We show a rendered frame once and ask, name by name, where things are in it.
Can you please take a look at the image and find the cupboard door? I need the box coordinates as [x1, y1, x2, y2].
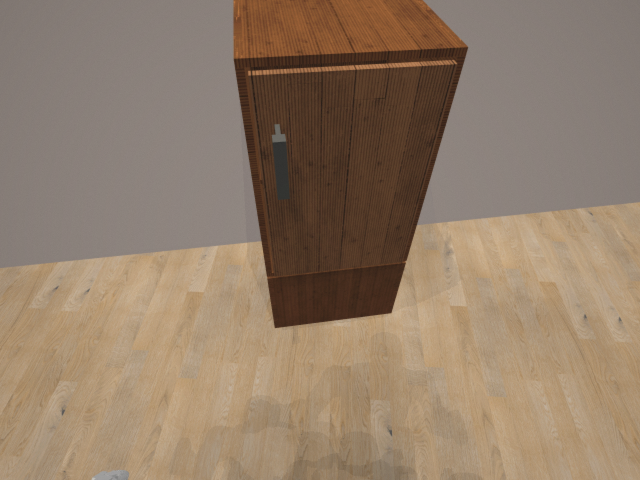
[248, 60, 458, 277]

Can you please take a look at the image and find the handle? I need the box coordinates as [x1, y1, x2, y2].
[272, 124, 290, 200]

